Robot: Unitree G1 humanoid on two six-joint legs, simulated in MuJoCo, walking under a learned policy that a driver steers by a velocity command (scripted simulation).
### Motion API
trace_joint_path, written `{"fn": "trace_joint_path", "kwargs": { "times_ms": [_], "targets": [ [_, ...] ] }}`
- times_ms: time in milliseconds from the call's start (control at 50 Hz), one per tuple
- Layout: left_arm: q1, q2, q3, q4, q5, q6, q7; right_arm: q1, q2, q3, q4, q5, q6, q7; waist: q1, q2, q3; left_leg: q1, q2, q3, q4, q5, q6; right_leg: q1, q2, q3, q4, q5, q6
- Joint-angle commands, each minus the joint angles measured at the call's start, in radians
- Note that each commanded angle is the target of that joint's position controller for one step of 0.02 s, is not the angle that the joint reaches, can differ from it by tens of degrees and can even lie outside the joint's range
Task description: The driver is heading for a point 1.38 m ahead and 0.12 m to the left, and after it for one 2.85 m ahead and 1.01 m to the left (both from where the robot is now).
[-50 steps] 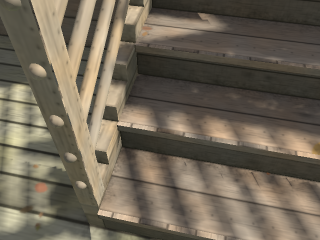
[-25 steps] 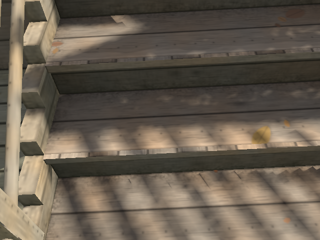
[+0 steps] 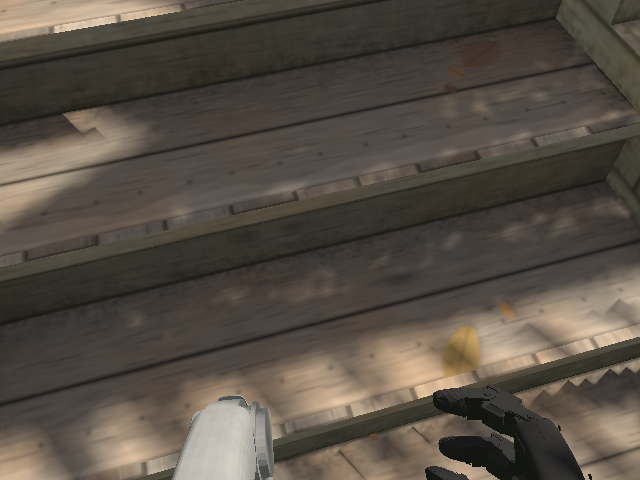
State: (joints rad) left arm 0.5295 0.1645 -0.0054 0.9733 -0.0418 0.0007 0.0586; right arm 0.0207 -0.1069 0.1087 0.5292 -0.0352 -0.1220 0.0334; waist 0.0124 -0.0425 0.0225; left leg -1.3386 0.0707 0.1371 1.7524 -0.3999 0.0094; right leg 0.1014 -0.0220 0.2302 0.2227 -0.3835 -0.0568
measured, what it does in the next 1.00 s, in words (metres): climbs: left foot 0.17 m higher, then right foot 0.17 m higher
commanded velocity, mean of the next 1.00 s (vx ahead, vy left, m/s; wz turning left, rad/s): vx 0.50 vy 0.00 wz -0.07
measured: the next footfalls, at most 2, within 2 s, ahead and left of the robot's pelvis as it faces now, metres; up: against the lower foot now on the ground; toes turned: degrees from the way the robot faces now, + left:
left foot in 0.06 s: +0.24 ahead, +0.12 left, +0.17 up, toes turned +3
right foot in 0.64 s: +0.58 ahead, -0.03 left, +0.34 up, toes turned -7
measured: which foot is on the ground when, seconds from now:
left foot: up 0.00-0.04, down 0.06-0.70, up 0.72-1.00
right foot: down 0.00-0.08, up 0.10-0.62, down 0.64-1.00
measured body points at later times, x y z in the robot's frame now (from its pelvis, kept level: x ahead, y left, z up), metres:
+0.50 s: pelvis +0.26 +0.06 +0.17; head +0.28 +0.07 +0.62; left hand +0.50 +0.21 +0.08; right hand +0.15 -0.10 +0.03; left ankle +0.20 +0.12 -0.57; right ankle +0.38 -0.07 -0.25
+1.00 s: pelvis +0.56 +0.04 +0.33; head +0.57 +0.04 +0.78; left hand +0.48 +0.25 +0.18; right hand +0.79 -0.12 +0.26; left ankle +0.63 +0.17 -0.09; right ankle +0.54 -0.03 -0.40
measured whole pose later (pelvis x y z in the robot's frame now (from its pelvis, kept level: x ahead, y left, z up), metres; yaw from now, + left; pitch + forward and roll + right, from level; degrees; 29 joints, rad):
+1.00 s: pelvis +0.56 +0.04 +0.33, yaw -1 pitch +2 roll -1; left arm 0.53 0.14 0.02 1.09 0.03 -0.13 -0.03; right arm 0.04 -0.05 0.03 0.66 -0.02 -0.06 -0.03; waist 0.02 0.01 -0.05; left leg -1.25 0.02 -0.05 2.12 -0.26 0.16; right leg -0.24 0.04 -0.14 0.51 -0.32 -0.09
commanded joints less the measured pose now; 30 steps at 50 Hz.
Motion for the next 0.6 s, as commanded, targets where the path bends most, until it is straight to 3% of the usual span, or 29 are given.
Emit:
{"fn": "trace_joint_path", "kwargs": {
  "times_ms": [20, 40, 60, 80, 100, 120, 140, 160, 180, 200, 220, 240, 260, 280, 300, 320, 340, 360, 380, 420, 440, 460, 480, 500, 520, 540, 560, 580, 600],
  "targets": [
    [-0.087, 0.347, 0.083, -0.084, 0.005, -0.034, -0.001, 0.093, -0.180, -0.076, -0.146, -0.001, -0.026, -0.026, -0.203, -0.177, -0.343, 1.165, -0.129, 0.066, -0.335, 0.115, 0.028, -0.440, -0.110, -0.036, 0.002, 1.652, -0.104],
    [-0.107, 0.388, 0.100, -0.057, 0.021, -0.029, 0.001, 0.236, -0.252, -0.115, -0.082, 0.015, -0.010, -0.051, -0.281, -0.198, -0.413, 1.155, -0.134, -0.010, -0.471, 0.018, 0.044, -0.238, -0.127, -0.041, 0.206, 1.977, -0.089],
    [-0.130, 0.371, 0.108, -0.070, 0.021, -0.050, 0.000, 0.389, -0.353, -0.139, -0.032, 0.022, -0.003, -0.050, -0.320, -0.209, -0.384, 1.179, -0.091, -0.229, -0.807, -0.032, 0.101, -0.159, -0.129, 0.036, 0.500, 1.933, -0.084],
    [-0.117, 0.145, 0.070, -0.096, 0.069, -0.083, -0.014, 0.565, -0.499, -0.167, 0.113, -0.025, 0.005, -0.053, -0.205, 0.483, -0.407, 1.388, 0.194, -0.734, -1.112, 0.496, 0.221, -0.417, 0.142, 0.084, 1.007, 0.505, -0.057],
    [0.067, 0.093, 0.055, -0.035, 0.073, -0.120, -0.065, 0.672, -0.425, -0.160, 0.151, -0.066, 0.013, -0.054, -0.175, 0.531, -0.601, 1.535, 0.309, -1.124, -1.297, 0.869, 0.315, -0.537, 0.306, 0.273, 1.347, 0.039, -0.028],
    [0.020, 0.085, 0.069, -0.046, 0.043, -0.112, -0.093, 0.560, -0.347, -0.167, 0.155, -0.034, 0.012, -0.043, -0.127, 0.322, -0.527, 1.450, 0.334, -1.178, -1.394, 0.377, 0.314, -0.690, 0.272, 0.201, 1.501, 0.064, -0.010],
    [-0.153, 0.092, 0.051, -0.116, 0.044, -0.095, -0.109, 0.438, -0.250, -0.157, 0.192, 0.036, 0.018, -0.039, -0.093, 0.163, -0.230, 1.263, 0.263, -1.025, -1.386, -0.026, 0.267, -0.812, 0.177, 0.029, 1.515, 0.080, -0.020],
    [-0.278, 0.044, 0.031, -0.164, 0.044, -0.067, -0.113, 0.361, -0.166, -0.143, 0.251, 0.037, 0.028, -0.040, -0.050, 0.020, -0.065, 1.006, 0.229, -0.861, -1.380, -0.272, 0.210, -0.843, 0.104, -0.017, 1.509, 0.166, -0.044],
    [-0.296, 0.032, 0.019, -0.192, 0.041, -0.038, -0.117, 0.323, -0.091, -0.123, 0.308, 0.016, 0.031, -0.041, 0.011, 0.011, 0.025, 0.822, 0.213, -0.740, -1.391, -0.322, 0.188, -0.802, 0.075, -0.050, 1.627, 0.193, -0.063],
    [-0.361, 0.027, 0.007, -0.215, 0.099, -0.053, -0.121, 0.128, -0.015, -0.081, 0.251, 0.012, 0.038, -0.011, 0.001, 0.141, 0.137, 0.679, 0.124, -0.523, -1.348, -0.193, 0.186, -1.003, 0.047, 0.031, 1.722, 0.307, -0.140],
    [-0.308, 0.018, 0.008, -0.211, 0.082, -0.044, -0.128, 0.161, 0.055, -0.062, 0.303, -0.007, 0.043, -0.005, 0.030, 0.116, 0.064, 0.719, 0.108, -0.484, -1.383, -0.082, 0.192, -1.072, 0.067, 0.028, 1.775, 0.336, -0.202],
    [-0.272, -0.009, -0.010, -0.213, 0.066, -0.045, -0.139, 0.258, 0.057, -0.050, 0.374, -0.044, 0.041, -0.004, 0.044, 0.092, 0.012, 0.783, 0.109, -0.457, -1.394, -0.037, 0.189, -1.192, 0.079, 0.035, 1.843, 0.376, -0.258],
    [-0.277, -0.008, -0.017, -0.236, 0.065, -0.048, -0.146, 0.322, 0.021, -0.057, 0.425, -0.065, 0.027, 0.006, 0.066, 0.037, -0.020, 0.826, 0.100, -0.352, -1.416, 0.028, 0.159, -1.235, 0.067, -0.006, 1.771, 0.423, -0.288],
    [-0.288, 0.001, -0.019, -0.246, 0.064, -0.053, -0.150, 0.296, -0.016, -0.061, 0.435, -0.095, 0.015, 0.008, 0.092, 0.030, -0.058, 0.792, 0.065, -0.235, -1.435, 0.033, 0.106, -1.199, 0.049, -0.047, 1.634, 0.498, -0.290],
    [-0.320, 0.038, -0.013, -0.246, 0.052, -0.049, -0.167, 0.271, -0.089, -0.078, 0.414, -0.093, 0.008, 0.011, 0.077, 0.084, -0.085, 0.755, 0.033, -0.162, -1.473, 0.013, 0.114, -1.162, 0.058, -0.143, 1.645, 0.475, -0.253],
    [-0.379, 0.066, -0.009, -0.268, 0.043, -0.045, -0.172, 0.281, -0.113, -0.077, 0.424, -0.102, 0.012, 0.009, 0.059, 0.097, -0.106, 0.748, 0.036, -0.138, -1.494, 0.001, 0.113, -1.168, 0.039, -0.187, 1.643, 0.469, -0.210],
    [-0.404, 0.069, -0.008, -0.272, 0.042, -0.042, -0.167, 0.323, -0.116, -0.074, 0.435, -0.092, 0.012, 0.005, 0.043, 0.125, -0.097, 0.789, 0.041, -0.150, -1.502, 0.032, 0.112, -1.211, 0.029, -0.194, 1.682, 0.463, -0.180],
    [-0.468, 0.036, -0.021, -0.269, 0.057, -0.039, -0.148, 0.465, -0.096, -0.064, 0.495, -0.100, 0.016, 0.011, -0.009, 0.160, -0.054, 0.927, 0.070, -0.223, -1.500, 0.086, 0.144, -1.387, 0.025, -0.180, 1.829, 0.415, -0.175],
    [-0.477, 0.006, -0.040, -0.266, 0.062, -0.038, -0.139, 0.595, -0.082, -0.060, 0.542, -0.098, 0.020, 0.011, -0.048, 0.175, -0.056, 1.128, 0.123, -0.315, -1.477, 0.054, 0.181, -1.608, 0.040, -0.136, 2.000, 0.336, -0.193],
    [-0.535, 0.005, -0.046, -0.281, 0.054, -0.040, -0.115, 0.617, -0.049, -0.047, 0.582, -0.129, 0.032, 0.041, -0.064, 0.069, 0.024, 1.279, 0.157, -0.347, -1.481, 0.001, 0.196, -1.822, 0.019, -0.092, 1.921, 0.322, -0.230],
    [-0.682, -0.112, -0.058, -0.378, 0.078, -0.043, -0.062, 0.543, -0.198, -0.116, 0.518, 0.049, 0.001, -0.019, 0.018, -0.053, 0.151, 1.073, 0.149, -0.330, -1.579, -0.164, 0.148, -1.645, -0.026, -0.248, 1.816, 0.169, -0.083],
    [-0.755, -0.092, -0.064, -0.404, 0.073, -0.041, -0.041, 0.556, -0.160, -0.099, 0.533, 0.058, -0.011, -0.033, -0.022, -0.102, 0.163, 1.024, 0.134, -0.347, -1.606, -0.155, 0.157, -1.631, -0.036, -0.298, 1.834, 0.137, -0.025],
    [-0.759, -0.084, -0.061, -0.427, 0.070, -0.033, -0.035, 0.574, -0.149, -0.102, 0.537, 0.048, -0.018, -0.046, -0.017, -0.066, 0.153, 1.060, 0.141, -0.343, -1.623, -0.144, 0.166, -1.630, -0.058, -0.306, 1.802, 0.128, 0.000],
    [-0.805, -0.081, -0.066, -0.468, 0.064, -0.027, -0.034, 0.608, -0.139, -0.107, 0.559, 0.053, -0.015, -0.057, -0.042, -0.011, 0.151, 1.120, 0.139, -0.320, -1.670, -0.063, 0.166, -1.641, -0.076, -0.349, 1.725, 0.091, 0.002],
    [-0.797, -0.071, -0.066, -0.492, 0.063, -0.030, -0.036, 0.631, -0.131, -0.113, 0.590, 0.060, -0.003, -0.065, -0.040, 0.063, 0.143, 1.211, 0.136, -0.294, -1.657, 0.141, 0.156, -1.644, -0.104, -0.341, 1.645, 0.042, -0.007],
    [-0.810, -0.051, -0.065, -0.494, 0.084, -0.026, -0.060, 0.676, -0.129, -0.120, 0.567, 0.053, 0.014, -0.080, -0.086, 0.045, 0.066, 1.271, 0.111, -0.265, -1.709, 0.306, 0.166, -1.501, -0.079, -0.421, 1.455, 0.053, -0.003],
    [-0.847, -0.104, -0.079, -0.519, 0.070, -0.029, -0.074, 0.707, -0.108, -0.128, 0.588, 0.071, 0.022, -0.100, -0.116, 0.121, 0.047, 1.332, 0.156, -0.261, -1.785, 0.555, 0.165, -1.359, -0.090, -0.390, 1.297, 0.019, -0.033],
    [-0.813, -0.101, -0.078, -0.495, 0.061, -0.023, -0.088, 0.712, -0.087, -0.121, 0.572, 0.066, 0.032, -0.106, -0.134, 0.080, -0.036, 1.372, 0.118, -0.174, -1.776, 0.715, 0.150, -1.192, -0.039, -0.473, 1.159, 0.034, -0.049],
    [-0.742, -0.115, -0.075, -0.481, 0.050, -0.031, -0.092, 0.645, -0.131, -0.126, 0.538, 0.041, 0.029, -0.099, -0.075, 0.140, -0.072, 1.368, 0.127, -0.113, -1.697, 1.165, 0.132, -0.995, 0.021, -0.497, 1.033, -0.030, -0.082]
  ]
}}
